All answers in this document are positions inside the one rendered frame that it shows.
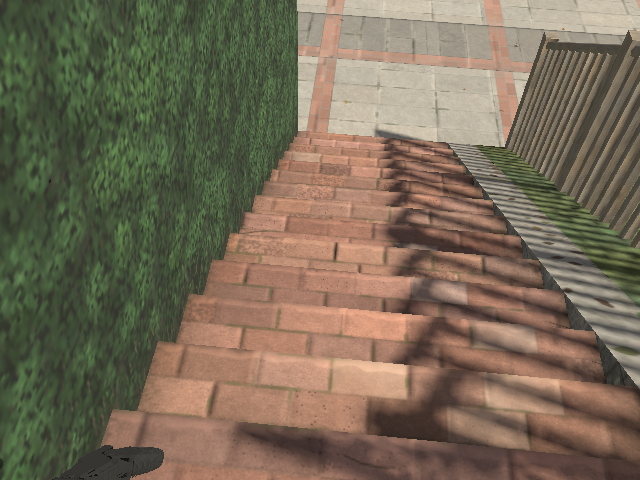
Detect stairs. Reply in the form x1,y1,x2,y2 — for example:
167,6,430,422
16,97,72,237
100,131,640,480

